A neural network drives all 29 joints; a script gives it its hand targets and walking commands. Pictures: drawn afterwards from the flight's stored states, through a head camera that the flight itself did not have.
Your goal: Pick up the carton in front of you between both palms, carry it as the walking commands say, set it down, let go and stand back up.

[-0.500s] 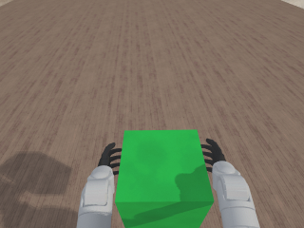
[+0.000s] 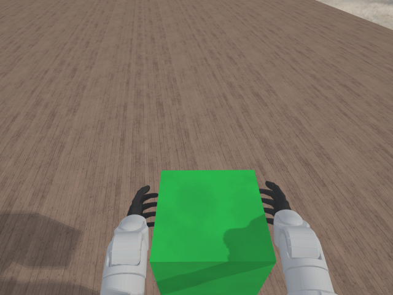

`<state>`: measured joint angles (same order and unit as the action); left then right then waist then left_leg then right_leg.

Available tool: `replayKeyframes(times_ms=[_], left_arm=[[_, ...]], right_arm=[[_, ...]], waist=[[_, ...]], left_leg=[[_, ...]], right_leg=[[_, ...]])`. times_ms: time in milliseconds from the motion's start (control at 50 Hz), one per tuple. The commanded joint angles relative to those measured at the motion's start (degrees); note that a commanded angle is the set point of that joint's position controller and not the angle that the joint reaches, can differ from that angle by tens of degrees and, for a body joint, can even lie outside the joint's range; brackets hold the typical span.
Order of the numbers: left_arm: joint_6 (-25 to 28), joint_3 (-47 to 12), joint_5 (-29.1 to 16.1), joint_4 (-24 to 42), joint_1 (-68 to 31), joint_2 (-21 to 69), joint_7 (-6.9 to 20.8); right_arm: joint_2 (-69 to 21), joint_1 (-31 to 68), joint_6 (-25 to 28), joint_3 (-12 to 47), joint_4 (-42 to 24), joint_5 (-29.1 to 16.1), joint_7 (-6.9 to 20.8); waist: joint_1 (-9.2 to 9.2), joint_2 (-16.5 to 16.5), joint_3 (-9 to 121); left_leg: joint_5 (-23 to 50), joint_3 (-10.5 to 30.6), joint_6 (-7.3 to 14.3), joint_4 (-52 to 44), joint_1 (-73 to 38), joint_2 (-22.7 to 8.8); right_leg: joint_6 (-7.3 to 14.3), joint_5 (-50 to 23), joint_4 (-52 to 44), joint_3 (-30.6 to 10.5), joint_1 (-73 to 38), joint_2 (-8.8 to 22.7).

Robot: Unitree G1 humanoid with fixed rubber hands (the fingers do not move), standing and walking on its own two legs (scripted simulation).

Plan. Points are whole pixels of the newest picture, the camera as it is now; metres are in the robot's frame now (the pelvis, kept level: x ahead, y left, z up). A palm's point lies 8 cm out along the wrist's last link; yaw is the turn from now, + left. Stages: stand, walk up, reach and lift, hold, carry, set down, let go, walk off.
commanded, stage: hold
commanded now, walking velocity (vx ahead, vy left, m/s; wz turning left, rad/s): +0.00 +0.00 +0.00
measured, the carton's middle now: (207, 238) +0.28 +0.00 -0.05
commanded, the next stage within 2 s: set down in 0.22 s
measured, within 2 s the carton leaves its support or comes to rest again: neither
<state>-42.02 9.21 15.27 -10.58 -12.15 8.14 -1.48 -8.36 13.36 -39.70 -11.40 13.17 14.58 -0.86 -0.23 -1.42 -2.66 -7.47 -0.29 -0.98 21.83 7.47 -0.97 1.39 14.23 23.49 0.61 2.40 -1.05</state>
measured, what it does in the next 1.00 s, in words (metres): lowers itself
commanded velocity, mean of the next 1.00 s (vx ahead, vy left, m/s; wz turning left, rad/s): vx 0.00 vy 0.00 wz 0.00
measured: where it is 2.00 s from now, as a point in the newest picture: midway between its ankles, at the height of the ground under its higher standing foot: outside the picture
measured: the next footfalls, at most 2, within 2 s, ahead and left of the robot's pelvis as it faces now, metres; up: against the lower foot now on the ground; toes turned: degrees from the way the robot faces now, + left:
none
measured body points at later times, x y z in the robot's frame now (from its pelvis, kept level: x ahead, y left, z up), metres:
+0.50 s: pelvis -0.01 +0.03 -0.01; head -0.03 +0.04 +0.44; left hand +0.33 +0.16 +0.02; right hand +0.31 -0.14 +0.02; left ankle +0.06 +0.13 -0.74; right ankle -0.01 -0.10 -0.74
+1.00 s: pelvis -0.04 +0.02 -0.11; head +0.17 +0.02 +0.29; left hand +0.38 +0.16 -0.19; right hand +0.36 -0.14 -0.18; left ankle +0.06 +0.13 -0.74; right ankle -0.01 -0.10 -0.74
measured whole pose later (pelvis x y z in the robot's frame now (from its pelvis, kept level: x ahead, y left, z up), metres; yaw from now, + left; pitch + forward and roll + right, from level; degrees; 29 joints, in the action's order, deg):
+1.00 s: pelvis -0.04 +0.02 -0.11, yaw -4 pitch +33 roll -1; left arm -10.2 21.4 12.5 -30.2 -34.4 4.7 -0.4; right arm -9.0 34.2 -8.8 -22.6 29.9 10.6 -4.1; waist 1.0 -2.3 6.7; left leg -18.2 4.1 -1.0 62.4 77.2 2.8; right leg -0.7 24.5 65.0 -4.4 73.5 -5.4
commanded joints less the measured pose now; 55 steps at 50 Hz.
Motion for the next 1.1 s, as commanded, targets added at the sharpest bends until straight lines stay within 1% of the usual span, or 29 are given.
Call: replayKeyframes(times_ms=[0,100,220,280,360,420,480,520,560,620,680,760,820,860,880,920,960,1000,1040,1080], left_arm=[[2.92,-28.19,-13.40,2.83,-26.59,51.98,13.96],[2.65,-27.38,-13.27,-0.50,-29.18,53.82,15.08],[2.60,-27.34,-13.71,-2.12,-32.37,55.24,16.12],[2.81,-25.60,-13.21,-4.67,-35.77,56.50,16.13],[4.70,-19.22,-10.31,-13.16,-41.91,57.55,16.29],[6.85,-11.55,-6.07,-19.80,-45.86,54.79,15.13],[9.37,-4.04,-1.29,-23.54,-46.24,48.98,13.07],[11.66,0.28,1.77,-24.85,-44.59,44.23,12.07],[14.76,2.39,3.96,-25.17,-42.38,40.28,11.40],[20.85,1.03,3.91,-24.67,-41.09,38.44,10.99],[27.51,-4.39,1.58,-23.84,-42.69,40.91,11.18],[34.20,-14.03,-2.56,-22.46,-46.91,46.10,11.21],[35.89,-20.30,-5.64,-19.53,-49.56,47.37,11.42],[35.67,-22.58,-7.01,-18.27,-50.02,47.42,11.48],[35.25,-23.08,-7.38,-18.15,-50.07,47.39,11.53],[34.04,-22.89,-7.53,-18.96,-50.12,47.34,11.88],[32.55,-21.53,-7.13,-20.54,-50.95,47.05,12.47],[31.08,-19.73,-6.59,-22.45,-52.20,46.66,13.10],[29.94,-17.82,-6.04,-24.37,-53.50,46.17,13.56],[29.36,-16.20,-5.73,-25.98,-54.86,45.69,13.71]], right_arm=[[-53.42,26.58,1.83,29.36,-0.49,-13.75,14.51],[-54.45,28.73,1.90,27.52,2.85,-13.09,15.46],[-55.35,30.71,2.15,25.82,4.70,-12.24,16.04],[-54.24,34.50,2.84,23.57,6.86,-10.89,16.70],[-52.86,41.76,5.34,17.23,14.50,-7.12,17.77],[-50.69,45.98,7.82,9.85,20.46,-2.47,16.97],[-46.52,46.04,10.09,2.26,24.60,2.61,14.74],[-43.09,44.46,12.03,-1.87,26.06,5.45,13.29],[-40.39,42.11,14.66,-3.76,26.32,6.99,12.26],[-39.94,40.33,20.25,-2.00,25.76,6.23,11.54],[-42.57,41.37,26.68,3.15,24.76,3.05,11.21],[-47.45,45.41,33.19,14.08,22.86,-2.19,10.16],[-50.49,47.23,34.80,21.10,19.60,-5.31,8.90],[-51.58,47.83,34.60,24.16,17.74,-7.01,8.16],[-51.81,48.03,34.19,24.95,17.36,-7.61,7.91],[-52.41,48.51,32.87,25.34,17.52,-8.12,7.76],[-52.89,49.44,31.10,24.33,18.96,-7.88,7.92],[-53.19,50.75,29.42,22.56,20.72,-7.38,8.15],[-53.13,52.30,28.24,20.63,22.49,-6.80,8.28],[-52.73,53.91,27.72,18.93,24.01,-6.29,8.25]], waist=[[1.65,-0.31,12.07],[1.04,0.41,11.09],[0.26,1.14,11.66],[-0.09,1.80,10.86],[0.02,2.35,9.46],[0.26,2.00,7.88],[0.68,1.81,5.86],[1.13,1.63,6.10],[1.41,1.51,8.42],[1.74,1.34,15.61],[0.95,1.52,24.56],[0.81,1.51,42.88],[1.15,1.20,57.38],[1.66,1.26,63.41],[1.93,1.34,64.63],[2.43,1.02,63.73],[2.81,0.53,60.26],[3.09,0.22,56.89],[3.27,0.14,54.95],[3.23,0.26,54.54]], left_leg=[[3.70,4.02,1.71,0.15,-12.10,6.53],[0.54,4.03,1.32,-0.58,-14.60,6.07],[-1.61,4.62,0.89,-1.48,-15.81,5.05],[-5.35,5.14,0.69,-1.62,-15.15,4.41],[-12.71,6.44,0.76,-1.05,-12.12,3.60],[-15.33,7.11,0.95,0.29,-9.26,3.33],[-13.57,6.48,1.09,3.40,-4.71,3.72],[-9.90,5.57,1.18,5.74,-1.08,4.24],[-4.50,4.39,1.26,8.63,2.64,4.99],[4.54,4.34,1.03,13.52,6.62,5.84],[11.74,4.60,0.91,19.34,9.41,6.43],[19.67,4.64,0.78,28.70,13.11,7.08],[23.45,4.07,0.74,34.67,16.84,7.51],[22.59,3.40,0.59,37.40,20.55,8.01],[20.78,2.97,0.44,38.41,23.01,8.26],[14.30,1.99,0.17,39.76,28.97,8.68],[7.33,1.38,0.27,40.77,35.15,8.80],[2.34,1.13,0.47,41.94,40.36,8.74],[-0.51,0.98,0.61,43.45,44.25,8.68],[-1.73,0.86,0.59,45.19,47.06,8.76]], right_leg=[[-0.15,-6.17,-6.39,-7.15,8.27,-1.57],[0.36,-1.07,-7.14,-6.83,12.15,-1.53],[0.90,1.55,-7.12,-6.27,13.14,-2.05],[1.41,4.60,-6.21,-5.80,14.34,-2.40],[1.69,8.40,-3.18,-5.34,16.83,-2.73],[1.87,9.42,-0.41,-5.25,19.38,-3.12],[1.77,8.63,2.71,-5.11,23.24,-3.63],[1.37,6.78,4.78,-4.94,25.64,-4.06],[0.73,3.71,7.09,-4.79,28.66,-4.46],[-0.38,-2.21,11.11,-4.72,33.47,-5.10],[-1.13,-5.50,15.41,-4.29,39.04,-6.11],[-2.51,-11.78,23.67,-4.05,45.18,-7.35],[-3.38,-16.74,29.10,-4.11,47.80,-7.75],[-3.92,-17.20,32.07,-4.17,49.70,-7.85],[-4.11,-16.23,33.24,-4.11,50.86,-7.87],[-4.37,-11.86,34.98,-3.86,53.37,-7.98],[-4.48,-6.16,36.29,-3.50,56.91,-8.16],[-4.43,-1.64,37.52,-3.13,60.60,-8.35],[-4.33,1.19,39.04,-2.73,64.13,-8.50],[-4.23,2.53,40.84,-2.34,67.32,-8.68]])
